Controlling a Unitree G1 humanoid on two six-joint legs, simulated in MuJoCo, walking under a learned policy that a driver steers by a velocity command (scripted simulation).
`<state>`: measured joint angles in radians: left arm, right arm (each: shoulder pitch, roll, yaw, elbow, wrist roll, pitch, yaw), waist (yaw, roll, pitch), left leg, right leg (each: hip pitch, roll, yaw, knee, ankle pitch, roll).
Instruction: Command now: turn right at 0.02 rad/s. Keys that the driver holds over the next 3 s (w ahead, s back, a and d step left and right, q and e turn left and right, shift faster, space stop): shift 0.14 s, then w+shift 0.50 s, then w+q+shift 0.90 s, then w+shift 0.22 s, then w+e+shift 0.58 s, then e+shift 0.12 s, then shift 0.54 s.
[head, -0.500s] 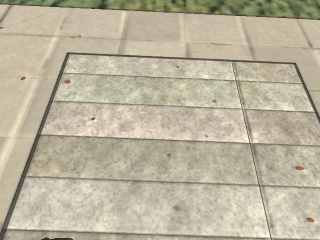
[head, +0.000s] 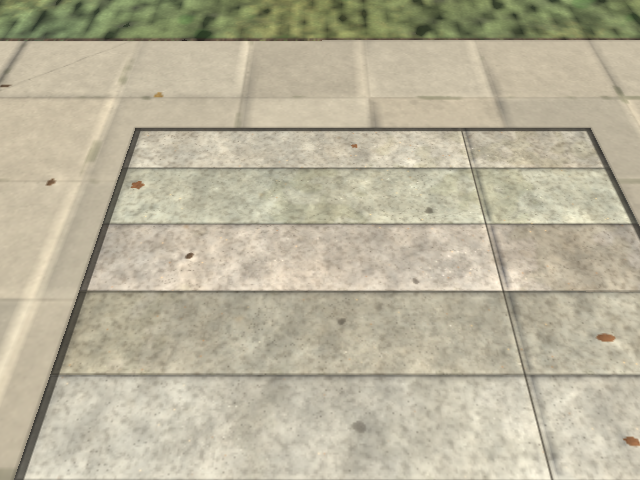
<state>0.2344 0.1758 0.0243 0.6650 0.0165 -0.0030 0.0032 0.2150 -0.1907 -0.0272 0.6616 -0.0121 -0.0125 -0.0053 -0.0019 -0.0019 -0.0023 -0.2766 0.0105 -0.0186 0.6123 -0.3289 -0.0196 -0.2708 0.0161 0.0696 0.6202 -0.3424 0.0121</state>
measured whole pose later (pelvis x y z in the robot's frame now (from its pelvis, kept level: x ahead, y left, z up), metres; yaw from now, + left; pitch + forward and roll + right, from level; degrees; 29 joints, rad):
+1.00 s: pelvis +0.47 +0.00 +0.01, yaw +13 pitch +0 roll -4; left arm 0.32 0.29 0.09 0.80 0.00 -0.11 -0.02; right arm 0.27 -0.31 -0.06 0.72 0.05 -0.03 -0.01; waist 0.03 0.05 0.03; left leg -0.64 0.12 -0.03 1.35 -0.30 0.07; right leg -0.18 -0.01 -0.17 0.46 -0.27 0.01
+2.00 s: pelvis +1.22 +0.45 +0.01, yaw +47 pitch +0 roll -2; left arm 0.60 0.24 0.06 0.86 -0.03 -0.09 -0.02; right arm -0.01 -0.24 0.00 0.59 -0.01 -0.14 0.02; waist 0.13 0.02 0.03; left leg -0.64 0.05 -0.10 0.83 -0.18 0.02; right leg -0.05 0.11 0.13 0.32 -0.27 -0.06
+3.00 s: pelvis +1.71 +0.84 +0.00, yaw +12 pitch +1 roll -1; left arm 0.16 0.26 0.02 0.72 0.02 -0.01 -0.02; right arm 0.18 -0.26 -0.01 0.74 -0.02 -0.01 -0.03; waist 0.01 0.01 0.00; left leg -0.37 0.06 -0.05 0.57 -0.21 -0.05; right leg -0.34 0.09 0.04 0.56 -0.23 -0.05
